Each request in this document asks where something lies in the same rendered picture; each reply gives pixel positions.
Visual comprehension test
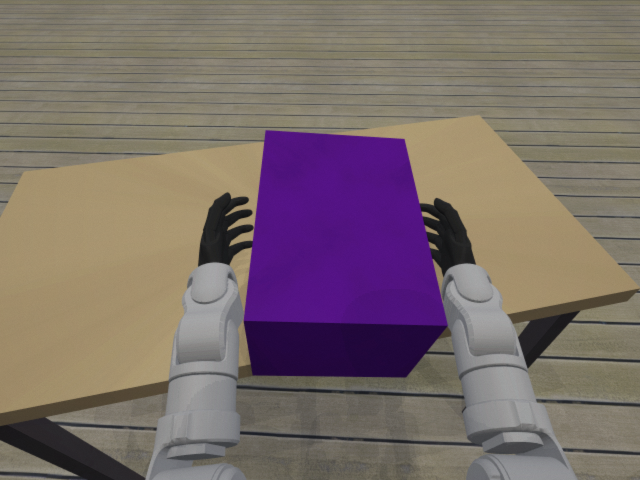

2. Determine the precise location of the table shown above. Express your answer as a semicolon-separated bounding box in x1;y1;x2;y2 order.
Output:
0;115;640;480

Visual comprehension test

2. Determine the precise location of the robot right hand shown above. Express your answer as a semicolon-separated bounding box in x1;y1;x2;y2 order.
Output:
420;198;476;277

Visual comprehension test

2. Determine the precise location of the robot left hand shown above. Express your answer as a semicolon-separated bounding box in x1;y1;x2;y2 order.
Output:
198;192;254;267

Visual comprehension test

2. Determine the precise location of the right robot forearm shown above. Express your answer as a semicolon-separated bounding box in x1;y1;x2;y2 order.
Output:
441;264;578;480

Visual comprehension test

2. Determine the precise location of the left robot forearm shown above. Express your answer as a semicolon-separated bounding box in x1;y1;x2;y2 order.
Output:
145;263;244;480

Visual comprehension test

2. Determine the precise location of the robot right upper arm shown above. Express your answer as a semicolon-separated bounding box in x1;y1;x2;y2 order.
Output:
466;454;576;480

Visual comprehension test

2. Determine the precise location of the carton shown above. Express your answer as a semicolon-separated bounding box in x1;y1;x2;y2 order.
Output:
244;130;448;378

